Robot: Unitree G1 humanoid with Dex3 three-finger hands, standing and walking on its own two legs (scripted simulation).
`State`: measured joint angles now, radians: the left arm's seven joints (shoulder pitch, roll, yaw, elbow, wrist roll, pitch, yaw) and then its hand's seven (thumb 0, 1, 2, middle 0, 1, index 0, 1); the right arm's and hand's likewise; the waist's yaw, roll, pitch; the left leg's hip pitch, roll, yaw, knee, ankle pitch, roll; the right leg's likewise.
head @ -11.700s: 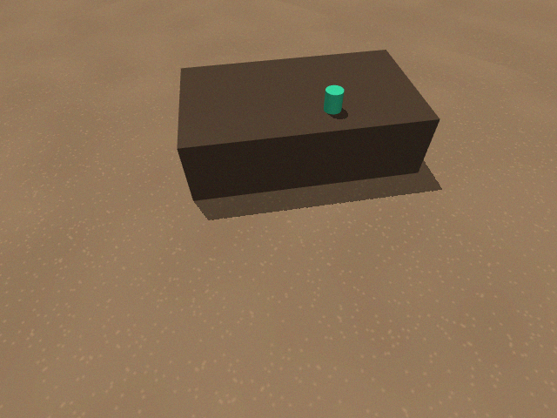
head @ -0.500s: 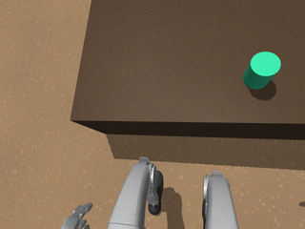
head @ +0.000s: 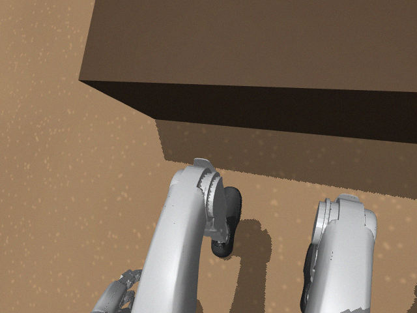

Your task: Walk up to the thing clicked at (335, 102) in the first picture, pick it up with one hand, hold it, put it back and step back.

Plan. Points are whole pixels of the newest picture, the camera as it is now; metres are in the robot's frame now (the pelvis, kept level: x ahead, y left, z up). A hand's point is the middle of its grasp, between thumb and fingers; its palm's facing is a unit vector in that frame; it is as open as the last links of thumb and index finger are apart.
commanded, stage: close in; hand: right
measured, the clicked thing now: out of the picture +0.63 -0.28 -0.02
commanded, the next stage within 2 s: rest palm in 0.54 s
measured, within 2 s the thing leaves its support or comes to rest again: leaves its support in 1.92 s
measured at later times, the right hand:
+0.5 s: hand out of the picture +0.59 -0.31 +0.01, palm faces +0.32 +0.95 -0.02, open 17.5 cm
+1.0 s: hand out of the picture +0.60 -0.30 +0.00, palm faces +0.35 +0.94 -0.02, open 16.0 cm
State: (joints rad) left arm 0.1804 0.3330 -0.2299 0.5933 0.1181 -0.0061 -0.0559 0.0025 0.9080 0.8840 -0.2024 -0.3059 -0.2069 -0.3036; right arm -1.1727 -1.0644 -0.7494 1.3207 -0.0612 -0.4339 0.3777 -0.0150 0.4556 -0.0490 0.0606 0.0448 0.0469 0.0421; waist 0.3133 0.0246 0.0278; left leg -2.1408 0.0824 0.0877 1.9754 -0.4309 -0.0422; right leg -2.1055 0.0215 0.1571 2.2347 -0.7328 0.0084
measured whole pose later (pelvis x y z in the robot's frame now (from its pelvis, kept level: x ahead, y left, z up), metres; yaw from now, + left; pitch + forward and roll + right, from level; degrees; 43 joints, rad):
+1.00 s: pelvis +0.01 +0.00 -0.01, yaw -3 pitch +37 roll +8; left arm 0.23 0.34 -0.14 0.56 0.10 0.08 -0.06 0.00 0.87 0.92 -0.21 -0.31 -0.20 -0.33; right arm -1.22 -0.77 -0.59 1.18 -0.08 -0.37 0.09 -0.01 0.41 -0.12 0.25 0.18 0.24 0.17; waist 0.30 -0.02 -0.03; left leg -2.22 0.11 0.03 2.04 -0.47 -0.05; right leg -2.16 0.05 0.10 2.25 -0.75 0.00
